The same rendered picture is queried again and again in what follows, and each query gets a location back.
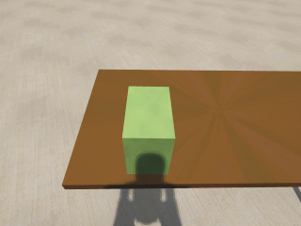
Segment table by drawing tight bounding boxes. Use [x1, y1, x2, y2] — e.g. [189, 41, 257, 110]
[62, 69, 301, 189]

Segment carton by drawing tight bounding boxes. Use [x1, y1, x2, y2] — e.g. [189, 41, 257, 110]
[122, 86, 176, 175]

